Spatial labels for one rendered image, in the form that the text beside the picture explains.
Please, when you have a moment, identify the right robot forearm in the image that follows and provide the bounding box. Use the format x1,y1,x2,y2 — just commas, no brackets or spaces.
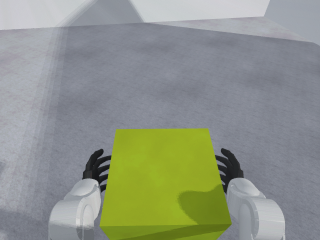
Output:
226,177,286,240

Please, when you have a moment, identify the carton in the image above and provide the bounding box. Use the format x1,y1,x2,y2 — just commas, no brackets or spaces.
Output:
99,128,232,240

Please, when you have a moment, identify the left robot forearm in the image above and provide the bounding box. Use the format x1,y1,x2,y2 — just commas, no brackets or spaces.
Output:
48,178,103,240

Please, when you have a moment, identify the robot left hand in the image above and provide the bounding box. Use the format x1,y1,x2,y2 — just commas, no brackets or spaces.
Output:
82,149,112,193

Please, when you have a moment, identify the robot right hand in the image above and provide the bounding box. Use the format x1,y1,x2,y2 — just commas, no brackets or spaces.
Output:
215,148,244,195

